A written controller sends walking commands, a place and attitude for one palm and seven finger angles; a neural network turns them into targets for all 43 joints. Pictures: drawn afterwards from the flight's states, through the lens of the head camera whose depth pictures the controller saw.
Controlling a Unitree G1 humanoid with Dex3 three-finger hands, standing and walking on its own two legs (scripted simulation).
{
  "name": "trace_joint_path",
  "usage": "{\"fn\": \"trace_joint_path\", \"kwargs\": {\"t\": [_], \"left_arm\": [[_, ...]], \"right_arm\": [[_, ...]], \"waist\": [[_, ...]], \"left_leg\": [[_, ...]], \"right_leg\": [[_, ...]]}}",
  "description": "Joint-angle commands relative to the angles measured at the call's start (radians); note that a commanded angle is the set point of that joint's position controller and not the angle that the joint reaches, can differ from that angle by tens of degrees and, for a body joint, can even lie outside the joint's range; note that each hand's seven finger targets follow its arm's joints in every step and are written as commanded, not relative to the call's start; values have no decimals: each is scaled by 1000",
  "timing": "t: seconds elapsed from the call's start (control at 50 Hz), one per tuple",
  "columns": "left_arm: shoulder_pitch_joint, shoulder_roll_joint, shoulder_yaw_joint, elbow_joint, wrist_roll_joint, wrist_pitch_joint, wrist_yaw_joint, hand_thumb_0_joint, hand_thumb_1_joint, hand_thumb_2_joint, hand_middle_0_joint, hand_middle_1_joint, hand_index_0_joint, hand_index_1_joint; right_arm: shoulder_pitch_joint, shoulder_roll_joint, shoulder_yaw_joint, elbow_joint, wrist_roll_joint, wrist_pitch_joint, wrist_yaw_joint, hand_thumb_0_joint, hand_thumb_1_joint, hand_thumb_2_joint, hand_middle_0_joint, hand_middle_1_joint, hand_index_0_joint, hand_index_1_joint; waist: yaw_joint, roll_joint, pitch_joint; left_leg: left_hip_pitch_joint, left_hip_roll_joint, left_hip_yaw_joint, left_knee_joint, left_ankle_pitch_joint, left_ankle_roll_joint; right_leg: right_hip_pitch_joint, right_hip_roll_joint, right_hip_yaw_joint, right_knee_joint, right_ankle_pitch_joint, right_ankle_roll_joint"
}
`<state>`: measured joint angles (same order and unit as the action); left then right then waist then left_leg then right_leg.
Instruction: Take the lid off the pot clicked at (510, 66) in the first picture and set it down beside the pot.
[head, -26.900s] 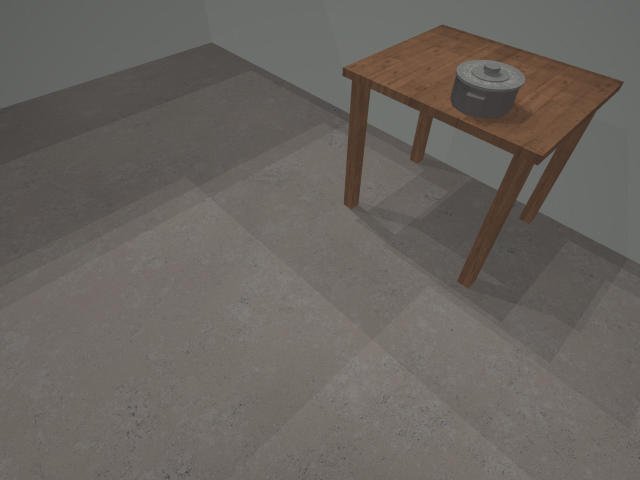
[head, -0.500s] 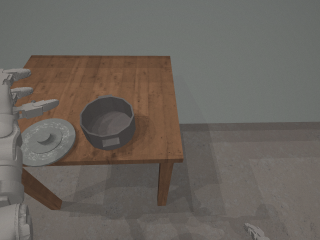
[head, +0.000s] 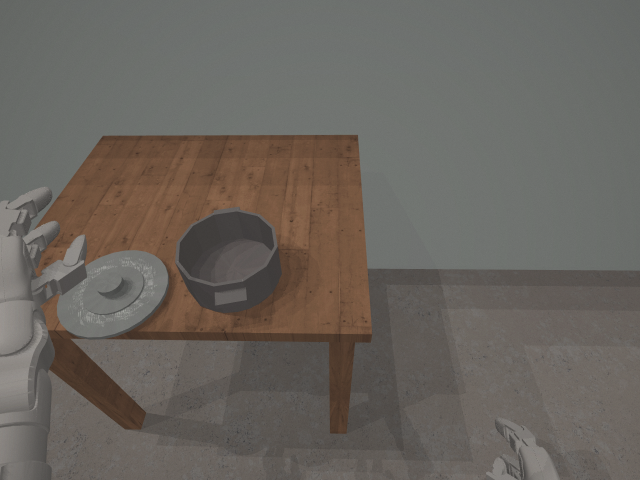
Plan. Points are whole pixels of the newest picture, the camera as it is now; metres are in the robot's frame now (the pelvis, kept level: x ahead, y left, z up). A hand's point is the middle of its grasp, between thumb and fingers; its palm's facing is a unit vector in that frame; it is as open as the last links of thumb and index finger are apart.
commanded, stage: draw the hand back to the body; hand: left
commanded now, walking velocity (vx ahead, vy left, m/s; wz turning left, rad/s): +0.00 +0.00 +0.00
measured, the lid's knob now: (110, 284) +0.43 +0.43 -0.09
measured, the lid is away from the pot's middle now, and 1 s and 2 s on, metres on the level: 0.22 0.22 0.22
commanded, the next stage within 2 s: step back with the hand held close in 0.96 s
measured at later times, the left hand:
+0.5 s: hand (51, 324) +0.22 +0.29 +0.15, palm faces +0.43 -0.85 -0.30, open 7.4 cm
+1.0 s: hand (32, 397) +0.15 +0.26 +0.15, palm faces +0.40 -0.84 -0.36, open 7.4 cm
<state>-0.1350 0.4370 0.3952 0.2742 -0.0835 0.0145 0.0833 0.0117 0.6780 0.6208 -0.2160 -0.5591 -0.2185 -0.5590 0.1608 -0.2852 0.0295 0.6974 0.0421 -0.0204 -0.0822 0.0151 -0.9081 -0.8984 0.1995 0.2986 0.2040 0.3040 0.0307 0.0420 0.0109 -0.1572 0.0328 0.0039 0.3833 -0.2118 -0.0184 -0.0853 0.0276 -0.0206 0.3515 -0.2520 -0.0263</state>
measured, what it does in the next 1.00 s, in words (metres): stands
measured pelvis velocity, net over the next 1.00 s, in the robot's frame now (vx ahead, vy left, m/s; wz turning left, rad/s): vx -0.03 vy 0.02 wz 0.02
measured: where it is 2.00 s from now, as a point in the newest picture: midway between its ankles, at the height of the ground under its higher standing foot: outside the picture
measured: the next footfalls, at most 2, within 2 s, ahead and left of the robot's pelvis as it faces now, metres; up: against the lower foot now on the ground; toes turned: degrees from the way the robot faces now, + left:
none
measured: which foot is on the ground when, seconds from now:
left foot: down 0.00-1.00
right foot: down 0.00-1.00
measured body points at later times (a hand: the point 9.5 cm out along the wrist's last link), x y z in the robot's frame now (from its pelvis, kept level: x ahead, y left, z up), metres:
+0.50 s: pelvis -0.01 +0.02 +0.00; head -0.03 +0.00 +0.45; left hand +0.19 +0.33 +0.16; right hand +0.17 -0.21 -0.09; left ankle +0.00 +0.14 -0.75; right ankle -0.04 -0.10 -0.75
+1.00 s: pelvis -0.03 +0.02 +0.00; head -0.05 +0.00 +0.45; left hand +0.12 +0.30 +0.17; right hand +0.18 -0.19 -0.08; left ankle +0.00 +0.14 -0.75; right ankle -0.04 -0.10 -0.75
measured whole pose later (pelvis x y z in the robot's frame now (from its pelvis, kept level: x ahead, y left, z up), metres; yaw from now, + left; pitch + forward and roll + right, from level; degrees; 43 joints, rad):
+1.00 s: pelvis -0.03 +0.02 +0.00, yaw +1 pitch -6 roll -1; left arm 0.51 0.32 0.28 -0.47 -0.08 -0.06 0.08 0.02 0.89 0.90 -0.21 -0.30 -0.21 -0.30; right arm 0.15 -0.21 0.04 0.69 -0.01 -0.12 -0.08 0.02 -0.91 -0.90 0.20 0.30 0.21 0.30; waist 0.08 0.05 0.05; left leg -0.09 0.01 -0.01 0.37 -0.18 0.00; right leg 0.01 0.01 -0.03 0.31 -0.21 -0.01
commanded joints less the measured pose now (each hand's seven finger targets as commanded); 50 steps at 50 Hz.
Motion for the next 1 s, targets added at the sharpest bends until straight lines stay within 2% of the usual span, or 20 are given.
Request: {"fn": "trace_joint_path", "kwargs": {"t": [0.0,0.02,0.08,0.14,0.18,0.24,0.28,0.36,0.4,0.48,0.56,0.62,0.66,0.68,0.76,0.8,0.86,0.88,0.92,0.98], "left_arm": [[-219,296,96,-331,-8,-83,16,0,836,818,-204,-377,-204,-377],[-160,278,99,-294,-12,-74,16,0,852,838,-203,-358,-203,-358],[-163,245,72,-409,-12,-83,10,0,900,900,-200,-300,-200,-300],[-71,207,64,-392,-19,-76,10,0,900,900,-200,-300,-200,-300],[-20,200,76,-411,-21,-72,4,0,900,900,-200,-300,-200,-300],[-38,182,49,-596,-21,-99,5,0,900,900,-200,-300,-200,-300],[10,173,49,-620,-19,-101,6,0,900,900,-200,-300,-200,-300],[151,158,70,-615,-23,-97,8,0,900,900,-200,-300,-200,-300],[171,134,44,-678,-22,-104,0,0,900,900,-200,-300,-200,-300],[222,114,15,-799,-14,-122,1,0,900,900,-200,-300,-200,-300],[348,108,35,-807,-14,-123,5,0,900,900,-200,-300,-200,-300],[420,76,12,-851,-12,-128,-1,0,900,900,-200,-300,-200,-300],[471,58,-1,-858,-13,-127,-3,0,900,900,-200,-300,-200,-300],[455,53,-19,-919,-9,-133,-6,0,900,900,-200,-300,-200,-300],[560,63,-1,-972,-4,-142,1,0,900,900,-200,-300,-200,-300],[568,77,11,-990,-1,-144,6,0,900,900,-200,-300,-200,-300],[533,51,-5,-929,-6,-137,6,0,900,900,-200,-300,-200,-300],[513,50,-10,-949,-2,-140,5,0,900,900,-200,-300,-200,-300],[527,43,-19,-966,2,-147,7,0,900,900,-200,-300,-200,-300],[568,37,-25,-969,3,-142,4,0,900,900,-200,-300,-200,-300]], "right_arm": [[-97,-108,-41,-136,-13,-59,-12,0,-900,-900,200,300,200,300],[-100,-105,-41,-133,-14,-58,-13,0,-900,-900,200,300,200,300],[-119,-99,-39,-141,-16,-66,-12,0,-900,-900,200,300,200,300],[-125,-93,-38,-140,-20,-73,-13,0,-900,-900,200,300,200,300],[-131,-92,-39,-138,-22,-71,-11,0,-900,-900,200,300,200,300],[-153,-77,-32,-158,-24,-87,-13,0,-900,-900,200,300,200,300],[-153,-77,-32,-153,-31,-94,-12,0,-900,-900,200,300,200,300],[-149,-70,-35,-149,-37,-96,-13,0,-900,-900,200,300,200,300],[-160,-64,-33,-156,-36,-97,-11,0,-900,-900,200,300,200,300],[-169,-58,-32,-162,-43,-114,-10,0,-900,-900,200,300,200,300],[-160,-54,-34,-158,-49,-119,-10,0,-900,-900,200,300,200,300],[-163,-46,-31,-163,-50,-121,-8,0,-900,-900,200,300,200,300],[-163,-43,-32,-163,-53,-124,-7,0,-900,-900,200,300,200,300],[-169,-44,-34,-172,-50,-128,-3,0,-900,-900,200,300,200,300],[-158,-40,-34,-175,-58,-141,-5,0,-900,-900,200,300,200,300],[-158,-37,-32,-174,-58,-146,-7,0,-900,-900,200,300,200,300],[-153,-35,-33,-161,-56,-145,-13,0,-900,-900,200,300,200,300],[-157,-35,-33,-161,-55,-147,-14,0,-900,-900,200,300,200,300],[-153,-32,-31,-164,-58,-157,-16,0,-900,-900,200,300,200,300],[-159,-33,-30,-168,-60,-163,-14,0,-900,-900,200,300,200,300]], "waist": [[1,44,-242],[3,-5,-207],[3,51,-198],[7,-21,-152],[11,-15,-124],[13,55,-174],[15,66,-158],[24,-1,-129],[22,41,-114],[21,60,-112],[27,17,-84],[26,41,-50],[25,0,-35],[22,27,-41],[31,23,-53],[31,36,-45],[19,-18,9],[15,11,18],[21,34,-4],[29,11,-23]], "left_leg": [[148,-53,41,-7,292,58],[130,-51,43,-9,275,59],[154,-53,42,-23,282,55],[140,-48,37,-38,250,57],[137,-50,40,-43,241,55],[180,-50,33,-52,246,51],[179,-51,29,-59,246,47],[159,-45,26,-71,218,47],[161,-45,27,-77,204,43],[177,-46,20,-77,200,42],[155,-42,15,-81,179,41],[142,-41,14,-86,150,38],[134,-40,14,-82,137,40],[143,-42,13,-83,129,39],[138,-41,11,-68,133,41],[129,-41,10,-68,119,38],[117,-39,12,-67,74,42],[121,-41,10,-69,62,40],[130,-41,8,-67,68,41],[133,-43,6,-63,82,42]], "right_leg": [[48,-3,5,-31,443,30],[38,1,3,-34,434,33],[30,11,-3,-52,390,21],[17,16,-10,-62,344,23],[9,20,-11,-74,330,20],[29,17,-10,-77,304,13],[26,21,-14,-86,295,9],[34,21,-17,-92,264,11],[28,18,-17,-100,241,10],[23,20,-18,-107,227,6],[22,20,-22,-109,205,8],[10,18,-24,-116,172,8],[2,18,-25,-120,161,11],[-1,19,-23,-124,149,10],[8,15,-22,-114,155,9],[5,13,-22,-115,144,9],[-31,13,-22,-131,94,15],[-40,14,-18,-138,83,12],[-27,9,-20,-128,87,12],[-13,10,-20,-123,98,12]]}}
